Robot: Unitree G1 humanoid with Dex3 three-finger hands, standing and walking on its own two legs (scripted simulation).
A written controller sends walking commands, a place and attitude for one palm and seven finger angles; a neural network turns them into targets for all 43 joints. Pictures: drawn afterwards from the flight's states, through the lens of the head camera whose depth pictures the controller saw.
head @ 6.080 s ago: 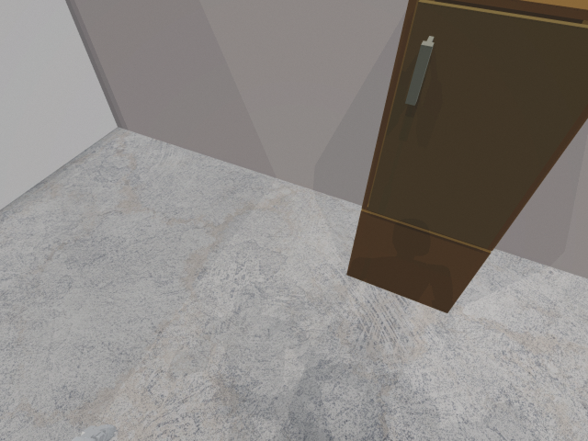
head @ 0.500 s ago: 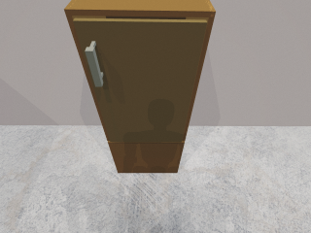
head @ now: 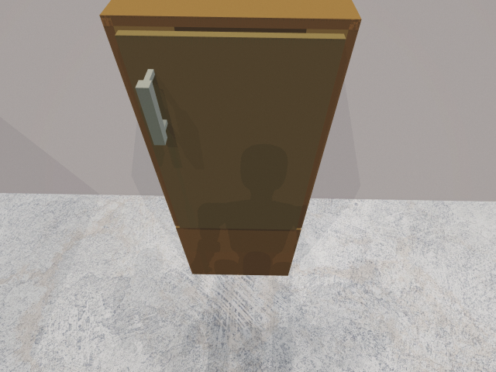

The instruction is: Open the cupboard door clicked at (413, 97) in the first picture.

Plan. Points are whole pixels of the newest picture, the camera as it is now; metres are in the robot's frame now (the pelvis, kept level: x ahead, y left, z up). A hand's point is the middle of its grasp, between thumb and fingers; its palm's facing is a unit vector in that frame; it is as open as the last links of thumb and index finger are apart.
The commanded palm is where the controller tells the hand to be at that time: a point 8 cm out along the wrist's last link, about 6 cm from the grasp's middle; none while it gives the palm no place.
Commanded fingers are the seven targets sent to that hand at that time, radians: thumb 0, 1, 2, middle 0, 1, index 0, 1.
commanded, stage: come to a stop and stand still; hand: left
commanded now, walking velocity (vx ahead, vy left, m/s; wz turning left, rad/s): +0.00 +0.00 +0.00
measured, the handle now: (155, 108) +0.52 +0.21 +0.13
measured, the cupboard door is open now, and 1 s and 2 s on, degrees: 0 0 0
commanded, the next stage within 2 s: look again from close up in 0.48 s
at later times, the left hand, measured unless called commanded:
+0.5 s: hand out of the picture +0.01 +0.20 -0.16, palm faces +0.00 -0.97 -0.25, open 7.4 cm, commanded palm none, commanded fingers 0.00 0.90 0.90 -0.20 -0.30 -0.20 -0.30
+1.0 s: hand out of the picture +0.01 +0.18 -0.17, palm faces +0.01 -0.98 -0.22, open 7.4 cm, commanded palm none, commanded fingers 0.00 0.90 0.90 -0.20 -0.30 -0.20 -0.30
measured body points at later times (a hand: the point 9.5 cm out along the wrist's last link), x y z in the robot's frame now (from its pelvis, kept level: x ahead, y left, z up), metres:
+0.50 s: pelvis -0.02 +0.01 +0.00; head -0.01 -0.01 +0.45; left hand +0.01 +0.25 -0.14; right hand -0.02 -0.22 -0.16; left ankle -0.03 +0.12 -0.74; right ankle -0.03 -0.10 -0.74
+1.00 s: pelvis -0.01 -0.01 +0.01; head +0.01 -0.01 +0.45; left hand +0.01 +0.23 -0.15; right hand +0.02 -0.24 -0.16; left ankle -0.03 +0.12 -0.74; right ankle -0.03 -0.10 -0.74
